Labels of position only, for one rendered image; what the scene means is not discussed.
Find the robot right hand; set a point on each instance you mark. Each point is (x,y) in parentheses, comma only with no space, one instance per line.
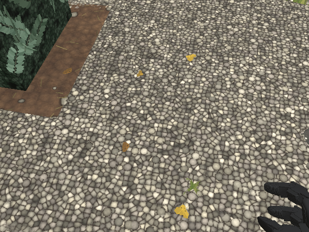
(299,217)

